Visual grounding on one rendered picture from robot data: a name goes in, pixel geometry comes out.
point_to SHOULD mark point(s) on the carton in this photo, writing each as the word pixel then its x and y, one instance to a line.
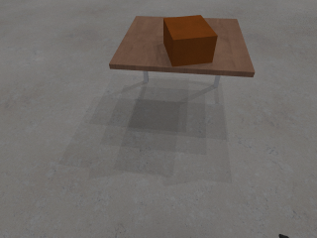
pixel 188 40

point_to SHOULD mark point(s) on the table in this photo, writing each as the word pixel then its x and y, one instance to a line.
pixel 143 49

